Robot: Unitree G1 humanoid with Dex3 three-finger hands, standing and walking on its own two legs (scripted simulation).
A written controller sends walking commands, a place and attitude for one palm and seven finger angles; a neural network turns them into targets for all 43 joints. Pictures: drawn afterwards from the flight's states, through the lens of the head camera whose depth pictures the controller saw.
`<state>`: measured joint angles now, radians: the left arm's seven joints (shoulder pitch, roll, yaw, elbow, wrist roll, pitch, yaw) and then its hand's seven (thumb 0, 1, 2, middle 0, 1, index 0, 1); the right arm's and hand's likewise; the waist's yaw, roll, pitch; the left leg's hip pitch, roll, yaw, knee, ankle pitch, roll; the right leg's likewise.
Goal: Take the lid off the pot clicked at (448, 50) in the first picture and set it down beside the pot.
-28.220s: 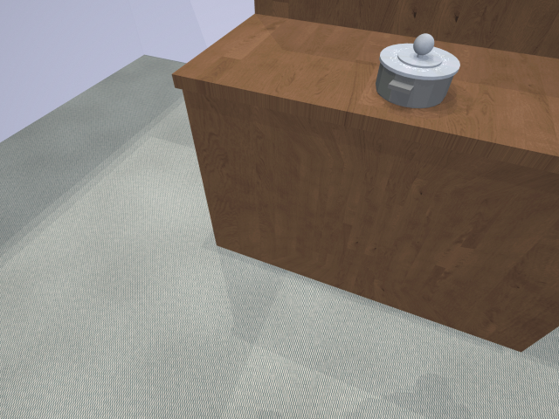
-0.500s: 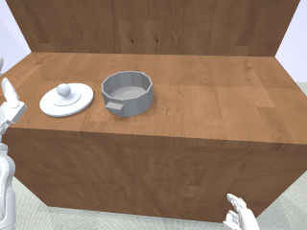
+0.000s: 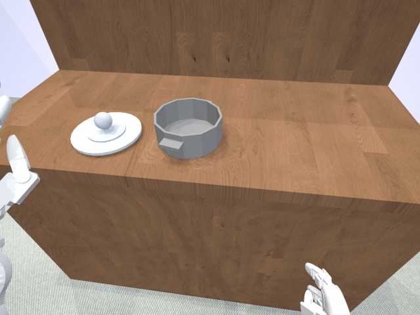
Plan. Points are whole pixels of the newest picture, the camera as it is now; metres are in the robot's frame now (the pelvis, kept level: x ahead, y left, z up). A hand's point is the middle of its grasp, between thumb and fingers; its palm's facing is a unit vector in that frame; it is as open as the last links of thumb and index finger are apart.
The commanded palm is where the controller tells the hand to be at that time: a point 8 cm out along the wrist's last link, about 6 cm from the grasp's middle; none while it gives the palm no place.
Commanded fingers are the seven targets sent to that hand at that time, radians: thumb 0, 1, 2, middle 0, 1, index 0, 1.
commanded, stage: step back with the hand held close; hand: left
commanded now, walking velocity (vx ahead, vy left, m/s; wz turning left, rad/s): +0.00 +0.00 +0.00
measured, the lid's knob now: (103, 120) +0.53 +0.37 +0.09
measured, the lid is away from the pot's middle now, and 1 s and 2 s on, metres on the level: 0.23 0.23 0.23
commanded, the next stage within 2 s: stop stepping back and stand still in 1.46 s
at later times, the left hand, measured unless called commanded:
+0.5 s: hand (26, 196) +0.16 +0.25 +0.25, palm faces +0.40 -0.76 -0.51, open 7.4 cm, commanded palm +0.10 +0.31 +0.26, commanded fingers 0.00 0.90 0.90 -0.20 -0.30 -0.20 -0.30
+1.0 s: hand out of the picture +0.09 +0.27 +0.27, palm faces +0.52 -0.77 -0.37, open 7.4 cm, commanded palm +0.02 +0.32 +0.26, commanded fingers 0.00 0.90 0.90 -0.20 -0.30 -0.20 -0.30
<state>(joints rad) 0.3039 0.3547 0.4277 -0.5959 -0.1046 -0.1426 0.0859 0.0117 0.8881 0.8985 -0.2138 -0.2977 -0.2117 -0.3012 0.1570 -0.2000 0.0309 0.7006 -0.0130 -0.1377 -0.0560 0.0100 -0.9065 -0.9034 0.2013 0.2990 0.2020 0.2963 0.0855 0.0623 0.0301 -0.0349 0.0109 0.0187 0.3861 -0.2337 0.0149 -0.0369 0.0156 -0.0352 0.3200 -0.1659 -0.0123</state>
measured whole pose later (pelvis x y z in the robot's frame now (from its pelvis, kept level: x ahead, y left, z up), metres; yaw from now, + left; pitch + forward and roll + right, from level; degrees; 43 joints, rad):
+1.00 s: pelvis -0.11 +0.04 -0.01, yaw -1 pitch +3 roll -4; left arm 0.38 0.47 0.59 -0.75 -0.07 -0.28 0.17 0.01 0.89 0.90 -0.22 -0.30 -0.21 -0.30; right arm 0.23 -0.16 -0.01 0.61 -0.01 -0.13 -0.05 0.01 -0.91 -0.90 0.20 0.30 0.20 0.30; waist -0.01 0.03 -0.02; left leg -0.45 0.02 0.02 0.47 -0.07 0.07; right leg -0.25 0.04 -0.01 0.57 -0.40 -0.02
